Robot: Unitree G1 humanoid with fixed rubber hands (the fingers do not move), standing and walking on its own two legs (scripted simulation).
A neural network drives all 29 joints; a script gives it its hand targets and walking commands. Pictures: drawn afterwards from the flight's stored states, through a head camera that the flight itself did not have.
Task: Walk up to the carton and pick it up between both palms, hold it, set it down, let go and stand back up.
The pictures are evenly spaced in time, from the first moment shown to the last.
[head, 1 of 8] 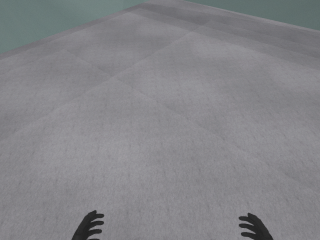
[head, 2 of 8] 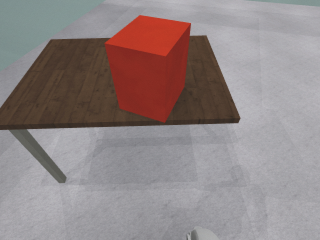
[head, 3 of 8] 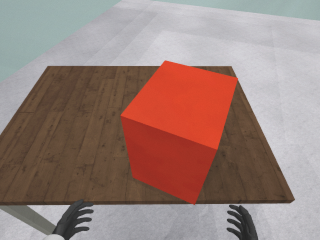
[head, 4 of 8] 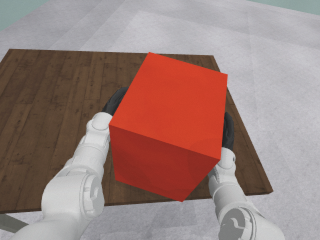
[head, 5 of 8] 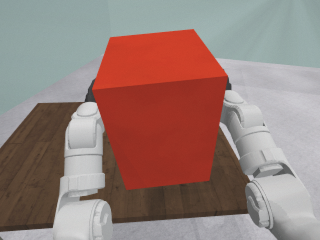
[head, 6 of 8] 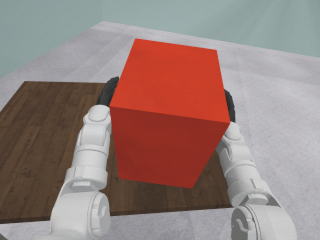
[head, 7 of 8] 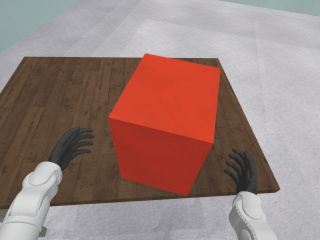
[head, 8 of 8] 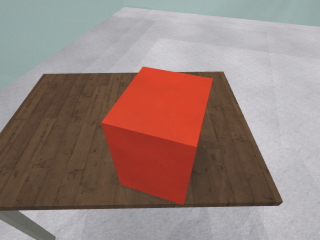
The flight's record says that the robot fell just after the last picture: no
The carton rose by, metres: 0.23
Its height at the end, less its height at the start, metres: +0.00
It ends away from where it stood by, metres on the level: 0.01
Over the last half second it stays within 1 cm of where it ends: yes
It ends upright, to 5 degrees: yes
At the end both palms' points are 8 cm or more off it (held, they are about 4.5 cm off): yes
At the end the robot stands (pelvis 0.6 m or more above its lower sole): yes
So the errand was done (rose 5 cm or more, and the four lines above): yes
